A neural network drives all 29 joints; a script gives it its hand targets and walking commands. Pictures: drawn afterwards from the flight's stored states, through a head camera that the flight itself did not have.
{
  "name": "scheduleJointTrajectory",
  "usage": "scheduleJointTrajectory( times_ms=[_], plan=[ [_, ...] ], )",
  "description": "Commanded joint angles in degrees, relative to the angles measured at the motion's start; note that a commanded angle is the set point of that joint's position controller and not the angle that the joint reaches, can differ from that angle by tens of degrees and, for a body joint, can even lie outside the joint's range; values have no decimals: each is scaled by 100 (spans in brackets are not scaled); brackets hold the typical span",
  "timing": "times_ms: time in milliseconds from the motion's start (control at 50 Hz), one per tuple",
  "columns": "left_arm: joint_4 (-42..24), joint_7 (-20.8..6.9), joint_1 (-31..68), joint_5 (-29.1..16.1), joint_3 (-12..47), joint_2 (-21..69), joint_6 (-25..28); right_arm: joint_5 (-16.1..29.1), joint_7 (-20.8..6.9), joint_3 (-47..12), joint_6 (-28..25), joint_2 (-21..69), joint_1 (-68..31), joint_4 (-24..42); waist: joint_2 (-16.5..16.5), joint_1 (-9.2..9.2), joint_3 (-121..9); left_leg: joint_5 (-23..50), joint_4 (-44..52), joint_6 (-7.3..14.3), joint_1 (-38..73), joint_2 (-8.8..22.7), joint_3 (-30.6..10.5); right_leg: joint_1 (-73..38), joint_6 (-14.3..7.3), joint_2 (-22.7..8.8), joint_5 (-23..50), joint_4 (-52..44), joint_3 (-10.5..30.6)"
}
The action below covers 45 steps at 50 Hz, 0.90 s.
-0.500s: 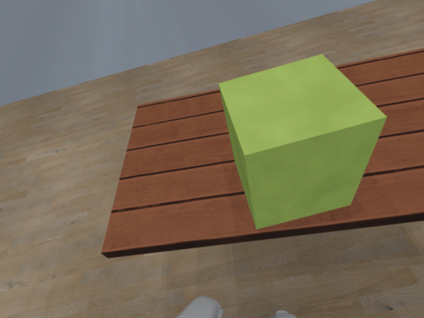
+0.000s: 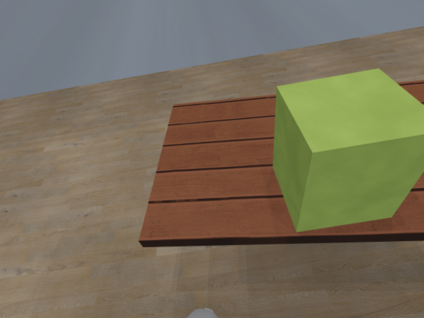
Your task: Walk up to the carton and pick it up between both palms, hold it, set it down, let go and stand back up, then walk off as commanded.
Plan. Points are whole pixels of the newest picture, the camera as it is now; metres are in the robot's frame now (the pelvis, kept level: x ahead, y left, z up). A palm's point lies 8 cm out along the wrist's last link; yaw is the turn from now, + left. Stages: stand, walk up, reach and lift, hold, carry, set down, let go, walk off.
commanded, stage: walk up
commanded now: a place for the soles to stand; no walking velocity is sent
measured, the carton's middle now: (335, 153) +0.45 -0.22 +0.06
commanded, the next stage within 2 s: none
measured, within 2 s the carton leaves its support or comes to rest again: neither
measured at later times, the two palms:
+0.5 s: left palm out of the picture +0.04 +0.36 -0.13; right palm out of the picture +0.08 -0.29 -0.10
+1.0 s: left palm out of the picture +0.05 +0.36 -0.12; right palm out of the picture +0.10 -0.27 -0.12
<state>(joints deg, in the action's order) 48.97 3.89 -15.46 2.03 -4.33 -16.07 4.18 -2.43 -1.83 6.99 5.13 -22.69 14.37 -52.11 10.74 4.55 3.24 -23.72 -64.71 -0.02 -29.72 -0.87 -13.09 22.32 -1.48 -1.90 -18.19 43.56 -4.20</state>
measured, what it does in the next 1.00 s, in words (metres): steps on the spot: left foot, then right foot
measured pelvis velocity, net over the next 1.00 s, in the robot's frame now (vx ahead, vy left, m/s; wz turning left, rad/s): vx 0.02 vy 0.04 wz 0.04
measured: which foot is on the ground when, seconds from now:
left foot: up 0.00-0.06, down 0.08-1.00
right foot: down 0.00-0.10, up 0.12-0.40, down 0.42-1.00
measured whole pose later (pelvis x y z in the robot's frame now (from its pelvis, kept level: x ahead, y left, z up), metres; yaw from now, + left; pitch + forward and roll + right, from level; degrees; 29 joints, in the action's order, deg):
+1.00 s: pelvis +0.02 +0.04 -0.02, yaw +2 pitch -2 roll -1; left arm 49.0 1.1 -15.3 2.0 -3.0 -21.8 2.1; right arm -1.3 0.0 6.9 -1.4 -21.8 15.4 -52.1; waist 1.4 4.0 4.5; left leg -25.5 -54.0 -3.0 -26.7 -1.2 -11.6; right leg 23.0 0.8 -2.9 -27.7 52.8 -3.3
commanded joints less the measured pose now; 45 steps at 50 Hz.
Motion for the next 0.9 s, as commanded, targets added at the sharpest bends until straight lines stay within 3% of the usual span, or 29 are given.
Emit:
scheduleJointTrajectory(
  times_ms=[0, 20, 40, 60, 80, 100, 140, 160, 200, 300, 360, 380, 400, 420, 440, 460, 500, 540, 580, 620, 640, 660, 680, 720, 740, 760, 800, 840, 880],
  plan=[
    [-428, -25, 869, 102, -415, -2090, 72, -65, 20, 364, -322, -1051, 1775, -248, -1330, -1248, -444, -93, 2595, 366, 2454, 226, 1105, 1467, -458, -1192, -2238, -291, 814],
    [-348, -7, 663, 94, -299, -1740, -27, -99, 88, 375, -331, -1028, 1900, -273, -329, -1284, -210, -367, 2878, 402, 2516, 58, 814, 1945, -204, -765, -2457, 1147, 269],
    [-272, -21, 319, -1, -154, -1165, -99, -163, 114, 332, -321, -1069, 1583, -156, 1050, -1176, 210, -1410, 3430, 617, 1759, 222, -138, 2475, -67, -135, -2436, 2455, -280],
    [-370, -49, 300, -34, -110, -1114, -150, -205, 135, 304, -366, -1297, 1033, 205, 1130, -988, 567, -3131, 4274, 990, 576, 989, -2369, 2830, 61, 174, -2029, 3184, 53],
    [-368, -68, 375, -12, -176, -1512, -170, -114, 132, 346, -406, -1703, 114, 489, 849, -709, 952, -4428, 5434, 1324, -522, 1576, -3522, 2396, 46, 217, -1715, 3079, 355],
    [-252, -103, 256, 37, -260, -1882, -99, -69, 125, 399, -444, -1995, -653, 697, 860, -475, 954, -4739, 5887, 1465, -969, 1628, -4048, 1471, -65, 28, -1673, 2746, 773],
    [103, -205, 185, -94, -278, -2047, -111, -63, 160, 285, -493, -1672, -940, 796, 609, -407, 1106, -3425, 5035, 1190, -940, 994, -2955, 1097, 83, -142, -1085, 2059, 819],
    [228, -236, 49, -101, -284, -1957, -121, -36, 177, 239, -522, -1564, -690, 706, 743, -479, 877, -3034, 4801, 1052, -777, 777, -2412, 910, 84, -143, -902, 1947, 645],
    [185, -241, -111, -67, -314, -2014, -162, 14, 214, 252, -580, -1647, -253, 619, 1078, -591, 557, -2390, 4526, 1023, -1, 698, -2166, 1006, 82, -60, -980, 1791, 471],
    [163, -216, -180, -82, -250, -1935, -133, 5, 248, 252, -593, -1582, -173, 701, 1251, -568, 90, -1107, 3979, 1223, 770, 821, -2101, 900, 55, -58, -1545, 885, 518],
    [303, -191, -688, -85, -242, -1864, -31, 69, 245, 221, -531, -1483, -386, 728, 1167, -298, -176, 296, 3265, 1002, 490, 550, -1341, -298, 22, 123, -913, -493, 259],
    [373, -165, -822, -58, -232, -1864, 22, 96, 248, 122, -532, -1271, -533, 769, 847, -116, -154, 849, 2807, 838, 192, 469, -1076, -865, 11, 56, -315, -1071, 442],
    [391, -133, -1088, 5, -303, -2099, 80, 152, 269, 56, -555, -991, -539, 818, 326, 22, -409, 827, 2031, 574, -359, 290, -770, -1587, -117, -414, -451, -1252, 1144],
    [407, -132, -1143, 99, -381, -2504, 107, 212, 295, -61, -585, -624, -520, 825, -845, 99, -387, 244, 823, 144, -848, -308, -103, -1632, -401, -1415, -1051, -1952, 2701],
    [228, -139, -682, 54, -393, -2745, 120, 225, 341, -21, -606, -791, -433, 813, -1127, -47, -292, -787, 636, 66, -919, -398, 254, -1183, -886, -2181, -1192, -2262, 3752],
    [141, -139, -236, 25, -417, -2782, 138, 202, 370, 82, -610, -1169, -375, 618, -1088, -175, -209, -992, 339, 77, -682, -42, 516, -770, -1329, -2521, -1195, -2160, 3957],
    [87, -162, 129, -12, -348, -2545, 135, 201, 319, 118, -691, -1273, -182, 510, -1328, -390, 101, -855, 696, 194, -246, 144, 672, -253, -1259, -2169, -746, -1859, 3084],
    [-40, -185, 409, -29, -268, -2242, 79, 193, 251, 135, -785, -1234, 148, 403, -1830, -584, -35, 205, 1814, 288, 530, 96, 775, 153, -803, -1521, -992, -1398, 2025],
    [-61, -225, 444, -64, -219, -1986, 19, 159, 263, 155, -812, -1300, 225, 384, -1994, -551, -182, 758, 2554, 408, 895, 160, 251, 215, -425, -908, -1034, -762, 1246],
    [-126, -244, 427, -140, -181, -1777, -12, 129, 305, 126, -824, -1417, 18, 467, -1716, -407, -333, 927, 2940, 577, 759, 472, -731, 160, -251, -436, -813, -16, 800],
    [-89, -252, 349, -142, -182, -1779, -24, 134, 318, 100, -829, -1484, -136, 457, -1808, -384, -304, 611, 2982, 684, 614, 614, -1069, 153, -218, -325, -1011, -27, 739],
    [-47, -240, 233, -139, -182, -1743, -14, 121, 298, 95, -809, -1439, -224, 499, -1715, -272, -307, 458, 2874, 680, 344, 529, -900, -127, -287, -333, -1263, -280, 836],
    [-47, -233, 175, -115, -228, -1896, 25, 134, 286, 60, -775, -1357, -389, 496, -1965, -196, -281, 673, 2492, 550, -47, 311, -395, -479, -417, -542, -1227, -664, 1118],
    [8, -202, -74, -108, -277, -2271, 84, 145, 297, 15, -729, -1149, -403, 516, -2583, -152, -366, 912, 1343, 259, -199, -68, 609, -693, -927, -1481, -945, -1502, 2151],
    [-100, -199, 130, -107, -291, -2371, 94, 147, 302, 41, -720, -1190, -304, 483, -2527, -275, -324, 267, 1234, 247, -72, 24, 853, -545, -1102, -1852, -665, -1579, 2363],
    [-181, -196, 393, -117, -261, -2359, 115, 117, 294, 48, -734, -1188, -137, 436, -2239, -420, -249, 110, 1505, 238, 82, 164, 976, -348, -1116, -1895, -314, -1429, 2183],
    [-197, -195, 469, -132, -217, -2218, 77, 112, 268, 68, -785, -1249, 134, 351, -1916, -551, -434, 1047, 2112, 349, 792, 152, 764, -74, -761, -1489, 54, -841, 1619],
    [-279, -186, 511, -175, -161, -1994, 52, 96, 265, 108, -811, -1313, 171, 353, -1173, -497, -556, 2040, 2450, 525, 1037, 300, 5, 101, -372, -835, 236, -14, 866],
    [-261, -176, 496, -206, -135, -1828, 4, 126, 274, 76, -810, -1374, -9, 421, -519, -413, -534, 2019, 2910, 842, 693, 659, -1024, -41, -212, -316, -2, 577, 494]
  ],
)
